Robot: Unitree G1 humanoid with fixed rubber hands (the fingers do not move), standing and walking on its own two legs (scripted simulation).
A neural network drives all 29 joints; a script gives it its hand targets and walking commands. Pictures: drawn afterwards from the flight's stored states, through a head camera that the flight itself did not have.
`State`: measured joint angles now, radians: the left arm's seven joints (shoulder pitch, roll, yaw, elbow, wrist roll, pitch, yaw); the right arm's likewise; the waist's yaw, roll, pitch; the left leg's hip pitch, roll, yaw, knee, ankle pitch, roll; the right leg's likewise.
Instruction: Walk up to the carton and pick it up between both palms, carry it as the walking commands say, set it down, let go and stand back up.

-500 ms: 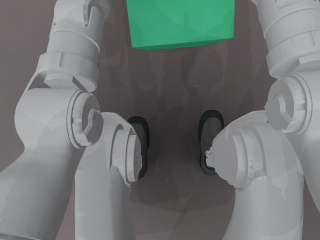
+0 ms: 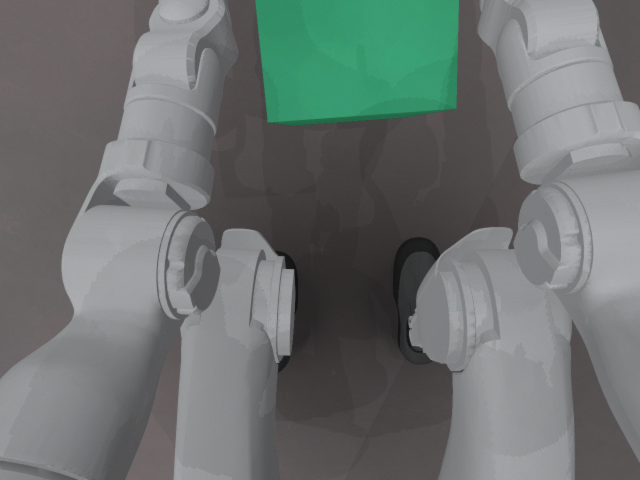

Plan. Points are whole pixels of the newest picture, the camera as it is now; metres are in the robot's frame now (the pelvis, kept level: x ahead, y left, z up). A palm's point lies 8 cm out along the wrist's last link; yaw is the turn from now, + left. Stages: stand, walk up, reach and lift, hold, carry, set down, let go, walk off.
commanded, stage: reach and lift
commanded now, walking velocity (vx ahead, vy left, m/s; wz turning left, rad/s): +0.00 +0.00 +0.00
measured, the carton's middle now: (348, 5) +0.54 -0.01 -0.23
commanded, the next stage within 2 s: none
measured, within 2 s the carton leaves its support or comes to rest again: neither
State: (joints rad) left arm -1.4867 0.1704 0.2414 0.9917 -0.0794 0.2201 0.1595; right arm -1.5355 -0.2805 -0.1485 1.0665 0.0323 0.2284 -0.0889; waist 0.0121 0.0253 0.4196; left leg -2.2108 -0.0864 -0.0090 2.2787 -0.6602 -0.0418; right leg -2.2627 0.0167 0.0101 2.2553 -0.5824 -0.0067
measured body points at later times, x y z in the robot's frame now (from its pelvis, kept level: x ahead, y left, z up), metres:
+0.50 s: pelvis +0.00 +0.00 +0.03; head +0.36 -0.02 +0.30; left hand +0.56 +0.11 -0.10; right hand +0.57 -0.14 -0.10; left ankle +0.10 +0.12 -0.32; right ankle +0.11 -0.12 -0.32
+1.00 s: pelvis +0.00 +0.00 +0.08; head +0.33 -0.03 +0.39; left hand +0.54 +0.12 -0.03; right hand +0.55 -0.14 -0.03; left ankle +0.10 +0.12 -0.32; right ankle +0.11 -0.12 -0.32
